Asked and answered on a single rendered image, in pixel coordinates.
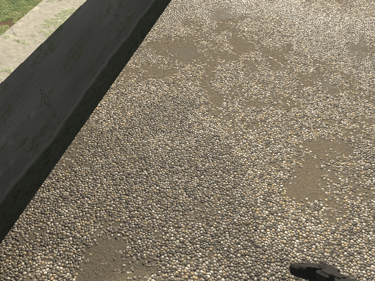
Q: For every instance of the right robot hand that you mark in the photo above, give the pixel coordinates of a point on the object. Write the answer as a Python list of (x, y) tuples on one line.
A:
[(317, 272)]

